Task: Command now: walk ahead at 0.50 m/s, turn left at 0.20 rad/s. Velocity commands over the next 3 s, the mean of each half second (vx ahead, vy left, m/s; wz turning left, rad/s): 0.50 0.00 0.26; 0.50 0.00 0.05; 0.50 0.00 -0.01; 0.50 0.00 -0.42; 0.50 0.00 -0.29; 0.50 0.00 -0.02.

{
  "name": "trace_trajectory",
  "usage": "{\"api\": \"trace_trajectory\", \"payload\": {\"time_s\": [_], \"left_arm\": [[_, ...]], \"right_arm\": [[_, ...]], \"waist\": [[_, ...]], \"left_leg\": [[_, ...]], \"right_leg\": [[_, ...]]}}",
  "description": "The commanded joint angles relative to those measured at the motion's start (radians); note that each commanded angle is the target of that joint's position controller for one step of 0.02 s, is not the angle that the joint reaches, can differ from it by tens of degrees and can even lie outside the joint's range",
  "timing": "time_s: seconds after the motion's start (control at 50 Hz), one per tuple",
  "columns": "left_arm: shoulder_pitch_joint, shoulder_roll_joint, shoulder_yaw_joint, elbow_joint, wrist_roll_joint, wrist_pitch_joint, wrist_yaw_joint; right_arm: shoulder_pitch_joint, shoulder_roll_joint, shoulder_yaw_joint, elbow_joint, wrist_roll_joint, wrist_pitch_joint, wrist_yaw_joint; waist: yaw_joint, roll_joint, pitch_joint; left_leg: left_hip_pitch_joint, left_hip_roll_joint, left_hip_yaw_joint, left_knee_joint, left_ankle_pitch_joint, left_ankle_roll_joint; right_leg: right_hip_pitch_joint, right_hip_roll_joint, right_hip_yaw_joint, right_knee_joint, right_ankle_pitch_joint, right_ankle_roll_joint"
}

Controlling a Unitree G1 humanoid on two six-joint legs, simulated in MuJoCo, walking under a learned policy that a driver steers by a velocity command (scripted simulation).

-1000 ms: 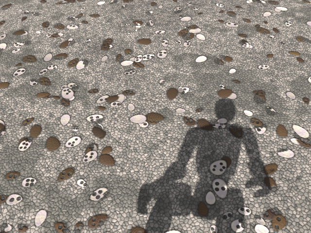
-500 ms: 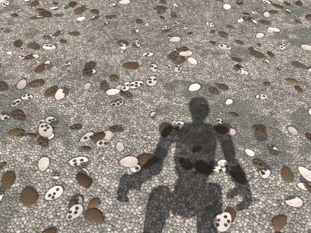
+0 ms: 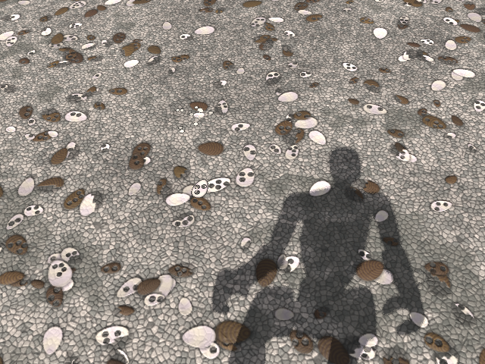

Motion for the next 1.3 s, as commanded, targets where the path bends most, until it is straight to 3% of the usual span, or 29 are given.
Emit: {"api": "trace_trajectory", "payload": {"time_s": [0.02,0.16,0.26,0.32,0.36,0.38,0.4,0.42,0.44,0.46,0.48,0.5,0.52,0.58,0.64,0.7,0.8,0.86,0.9,0.92,0.94,0.96,0.98,1.0,1.02,1.06,1.1,1.18,1.3], "left_arm": [[-0.011,0.112,0.025,-0.035,0.009,-0.030,0.005],[0.033,0.145,0.031,0.000,0.007,-0.029,0.038],[0.148,0.160,0.038,0.060,-0.016,0.001,0.042],[0.138,0.189,0.047,0.071,-0.027,0.023,0.044],[0.102,0.202,0.048,0.072,-0.027,0.037,0.048],[0.106,0.185,0.039,0.064,-0.021,0.037,0.051],[0.182,0.090,0.007,0.033,-0.005,0.018,0.039],[0.199,0.057,-0.009,0.049,-0.013,-0.015,0.027],[0.091,0.145,0.018,0.023,-0.054,-0.037,0.017],[0.015,0.146,0.018,-0.001,-0.066,-0.048,0.017],[-0.008,0.135,0.021,0.001,-0.050,-0.049,0.025],[-0.005,0.134,0.030,0.011,-0.034,-0.037,0.032],[0.037,0.116,0.029,0.020,-0.032,-0.022,0.031],[0.036,0.085,0.027,0.021,-0.020,0.009,0.037],[-0.061,0.081,0.025,-0.012,-0.007,0.010,0.037],[-0.160,0.059,0.014,-0.036,-0.014,0.000,0.025],[-0.273,0.071,0.005,-0.077,-0.024,-0.009,0.000],[-0.223,0.111,0.017,-0.077,-0.025,-0.017,-0.012],[0.010,0.175,0.053,-0.006,-0.018,-0.017,-0.005],[0.185,0.244,0.072,0.030,-0.006,-0.014,0.003],[0.252,0.308,0.086,0.060,-0.014,-0.010,-0.003],[0.239,0.205,0.057,0.054,-0.025,-0.011,-0.003],[0.144,0.166,0.044,0.033,-0.023,-0.015,0.002],[0.060,0.140,0.033,0.013,-0.010,-0.016,0.002],[0.010,0.125,0.028,0.006,0.000,-0.019,0.003],[-0.012,0.090,0.016,0.010,0.008,-0.025,-0.001],[0.003,0.115,0.020,0.022,-0.002,-0.028,0.004],[0.059,0.151,0.029,0.045,-0.006,-0.021,0.026],[0.160,0.158,0.029,0.091,-0.021,-0.007,0.033]], "right_arm": [[0.044,-0.051,-0.019,-0.037,0.003,0.018,-0.007],[-0.132,-0.030,-0.016,-0.101,-0.012,0.015,0.014],[-0.274,-0.004,0.002,-0.178,-0.015,0.014,0.039],[-0.265,-0.033,-0.006,-0.204,-0.013,0.011,0.054],[-0.077,-0.095,-0.041,-0.159,-0.013,0.012,0.052],[0.086,-0.159,-0.072,-0.110,-0.011,0.015,0.039],[0.220,-0.268,-0.100,-0.082,-0.024,0.021,0.023],[0.217,-0.238,-0.082,-0.086,-0.014,0.019,0.021],[0.164,-0.172,-0.059,-0.096,-0.018,0.013,0.021],[0.089,-0.135,-0.050,-0.108,-0.019,0.007,0.019],[0.020,-0.103,-0.041,-0.114,-0.023,0.002,0.022],[-0.027,-0.056,-0.026,-0.121,-0.033,-0.003,0.025],[-0.044,-0.059,-0.026,-0.123,-0.041,-0.007,0.025],[-0.032,-0.088,-0.033,-0.107,-0.033,-0.021,0.019],[0.012,-0.107,-0.036,-0.084,-0.029,-0.020,0.003],[0.047,-0.114,-0.036,-0.064,-0.024,-0.016,-0.005],[0.126,-0.123,-0.042,-0.007,-0.013,-0.001,-0.009],[0.106,-0.142,-0.050,0.001,-0.011,0.014,-0.016],[0.074,-0.130,-0.043,-0.007,-0.013,0.025,-0.018],[0.098,-0.091,-0.024,-0.025,-0.029,0.028,-0.019],[0.241,0.048,0.015,-0.022,-0.030,0.005,-0.002],[0.162,-0.056,-0.005,-0.015,-0.008,-0.018,0.002],[0.054,-0.113,-0.020,-0.051,0.017,-0.033,0.005],[-0.014,-0.113,-0.020,-0.064,0.013,-0.037,-0.003],[-0.021,-0.104,-0.025,-0.067,0.001,-0.035,-0.008],[0.022,-0.076,-0.029,-0.052,-0.009,-0.016,-0.009],[0.013,-0.047,-0.025,-0.053,-0.011,0.000,-0.012],[-0.113,-0.037,-0.023,-0.092,-0.026,0.004,-0.010],[-0.302,-0.014,-0.005,-0.141,-0.013,-0.008,0.014]], "waist": [[-0.019,-0.123,-0.039],[0.024,-0.089,0.020],[0.074,-0.062,0.074],[0.032,-0.098,0.047],[-0.087,-0.122,-0.075],[-0.154,-0.095,-0.171],[-0.141,0.092,-0.318],[-0.117,0.166,-0.435],[-0.136,0.105,-0.338],[-0.118,0.069,-0.218],[-0.080,0.002,-0.134],[-0.044,-0.003,-0.085],[-0.012,0.047,-0.082],[0.014,0.015,-0.041],[-0.010,0.002,-0.010],[-0.045,0.013,0.011],[-0.076,0.021,0.050],[-0.025,0.044,0.014],[0.093,0.037,-0.130],[0.142,-0.070,-0.277],[0.069,-0.346,-0.402],[0.115,-0.250,-0.382],[0.108,-0.204,-0.231],[0.082,-0.102,-0.143],[0.049,-0.107,-0.093],[-0.001,-0.126,-0.076],[-0.013,-0.112,-0.046],[0.012,-0.086,-0.008],[0.076,-0.094,0.036]], "left_leg": [[-0.128,0.074,-0.063,-0.025,0.091,-0.009],[-0.182,0.033,-0.025,-0.380,0.436,-0.025],[-0.240,0.009,0.025,-0.532,0.369,0.005],[-0.170,-0.036,0.075,-0.573,0.220,0.047],[0.110,-0.107,0.127,-0.618,0.221,0.090],[0.395,-0.094,0.077,-0.614,0.276,0.123],[0.807,0.165,-0.350,-0.617,0.190,0.268],[0.897,0.320,-0.738,-0.797,0.151,0.369],[0.832,0.278,-0.608,-0.817,0.131,0.309],[0.691,0.236,-0.443,-0.824,0.180,0.262],[0.540,0.194,-0.336,-0.853,0.247,0.230],[0.433,0.154,-0.257,-0.892,0.301,0.202],[0.358,0.153,-0.233,-0.924,0.323,0.213],[0.286,0.136,-0.156,-0.992,0.366,0.222],[0.313,0.117,-0.093,-1.010,0.416,0.202],[0.314,0.082,-0.030,-1.022,0.370,0.168],[0.470,0.147,-0.042,-0.976,0.360,0.155],[0.558,0.180,-0.048,-0.881,0.555,0.124],[0.507,0.107,0.010,-0.605,0.804,0.082],[0.309,0.044,0.055,-0.298,0.549,0.048],[-0.104,-0.152,0.035,0.057,-0.136,-0.021],[-0.227,-0.119,-0.097,0.173,-0.246,-0.002],[-0.299,-0.063,-0.081,0.189,-0.162,0.018],[-0.264,-0.008,-0.052,0.143,-0.069,0.027],[-0.227,0.023,-0.046,0.088,-0.009,0.021],[-0.121,0.059,-0.055,0.015,0.041,0.016],[-0.132,0.073,-0.038,-0.063,0.064,-0.001],[-0.208,0.074,-0.019,-0.290,0.275,-0.041],[-0.149,0.014,0.034,-0.565,0.442,-0.039]], "right_leg": [[0.098,-0.277,0.230,-0.283,0.064,-0.153],[0.145,-0.245,-0.004,-0.328,0.186,-0.105],[0.330,-0.304,-0.038,-0.276,0.273,-0.107],[0.413,-0.336,-0.043,-0.164,0.557,-0.094],[0.394,-0.305,-0.081,0.075,0.825,-0.058],[0.236,-0.261,-0.104,0.292,0.730,-0.025],[-0.174,-0.131,-0.119,0.685,0.279,0.038],[-0.346,0.007,0.059,0.914,-0.433,0.057],[-0.445,-0.059,0.157,0.979,-0.413,0.035],[-0.474,-0.112,0.137,0.938,-0.333,0.017],[-0.445,-0.155,0.123,0.847,-0.254,0.015],[-0.385,-0.183,0.123,0.790,-0.194,0.013],[-0.319,-0.194,0.129,0.767,-0.164,0.021],[-0.325,-0.207,0.118,0.656,-0.091,0.053],[-0.396,-0.200,0.111,0.466,0.085,0.078],[-0.348,-0.159,0.077,0.264,0.249,0.075],[-0.376,-0.127,0.082,0.123,0.233,0.041],[-0.298,-0.099,0.069,0.094,0.113,-0.002],[0.035,-0.040,0.018,0.079,0.104,-0.048],[0.339,-0.206,0.210,0.107,0.105,-0.110],[0.682,-0.425,0.701,-0.007,-0.121,-0.285],[0.669,-0.405,0.797,-0.113,-0.302,-0.253],[0.541,-0.377,0.654,-0.131,-0.289,-0.204],[0.386,-0.336,0.536,-0.157,-0.193,-0.171],[0.264,-0.324,0.469,-0.180,-0.090,-0.179],[0.152,-0.277,0.369,-0.227,0.014,-0.168],[0.110,-0.272,0.308,-0.268,0.072,-0.178],[0.130,-0.249,0.212,-0.304,0.158,-0.166],[0.198,-0.231,0.127,-0.291,0.159,-0.134]]}}
Next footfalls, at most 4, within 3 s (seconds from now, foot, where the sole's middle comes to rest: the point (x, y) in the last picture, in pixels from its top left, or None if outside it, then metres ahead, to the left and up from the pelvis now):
0.38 left None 0.37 0.17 -0.78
0.90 right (263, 280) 0.73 0.00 -0.78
1.46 left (174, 211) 0.99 0.29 -0.78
2.00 right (240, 144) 1.30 0.07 -0.78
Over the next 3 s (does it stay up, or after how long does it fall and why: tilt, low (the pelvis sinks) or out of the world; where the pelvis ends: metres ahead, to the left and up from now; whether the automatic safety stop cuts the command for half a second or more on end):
stays up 1.70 0.10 0.00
